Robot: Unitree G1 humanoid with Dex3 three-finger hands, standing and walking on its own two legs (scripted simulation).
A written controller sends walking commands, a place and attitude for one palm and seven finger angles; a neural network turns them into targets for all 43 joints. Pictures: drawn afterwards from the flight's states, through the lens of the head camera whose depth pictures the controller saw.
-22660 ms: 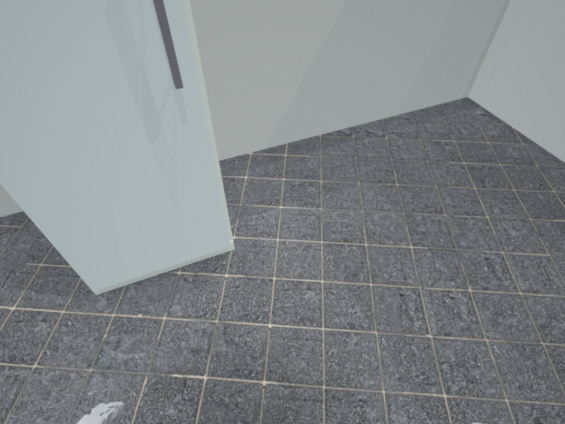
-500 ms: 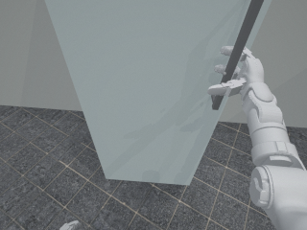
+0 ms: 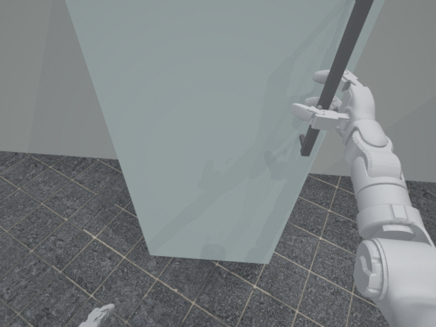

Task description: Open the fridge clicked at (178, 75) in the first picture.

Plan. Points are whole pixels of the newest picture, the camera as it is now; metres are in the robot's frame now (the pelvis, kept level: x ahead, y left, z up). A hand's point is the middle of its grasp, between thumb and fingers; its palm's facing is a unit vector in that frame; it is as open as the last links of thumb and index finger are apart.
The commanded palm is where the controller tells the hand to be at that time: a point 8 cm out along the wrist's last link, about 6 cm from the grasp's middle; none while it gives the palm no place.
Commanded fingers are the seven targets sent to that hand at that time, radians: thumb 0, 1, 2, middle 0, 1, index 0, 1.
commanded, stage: grip the handle and tug to test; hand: right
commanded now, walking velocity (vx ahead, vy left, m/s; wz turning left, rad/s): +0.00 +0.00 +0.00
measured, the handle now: (325, 86) +0.51 -0.15 +0.22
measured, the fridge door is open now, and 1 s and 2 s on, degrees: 0 0 12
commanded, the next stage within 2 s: pull the door a little, standing still in 1.00 s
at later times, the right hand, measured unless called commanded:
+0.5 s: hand (318, 106) +0.46 -0.13 +0.21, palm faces -0.01 +1.00 +0.00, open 5.3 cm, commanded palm +0.43 -0.18 +0.21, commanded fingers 0.00 -0.90 -0.90 0.45 1.40 0.45 1.40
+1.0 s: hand (318, 107) +0.45 -0.13 +0.21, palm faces -0.02 +1.00 +0.01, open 5.5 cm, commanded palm +0.41 -0.18 +0.21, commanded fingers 0.00 -0.90 -0.90 0.45 1.40 0.45 1.40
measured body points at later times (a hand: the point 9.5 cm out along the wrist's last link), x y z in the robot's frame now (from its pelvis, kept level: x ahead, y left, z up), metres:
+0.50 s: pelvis +0.01 +0.00 +0.00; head +0.00 +0.01 +0.45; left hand +0.11 +0.26 -0.12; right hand +0.45 -0.18 +0.22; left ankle -0.03 +0.09 -0.74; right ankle +0.03 -0.11 -0.74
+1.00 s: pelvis +0.02 +0.00 +0.00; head +0.01 +0.02 +0.45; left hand +0.14 +0.25 -0.10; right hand +0.45 -0.18 +0.21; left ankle -0.03 +0.09 -0.74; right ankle +0.03 -0.11 -0.74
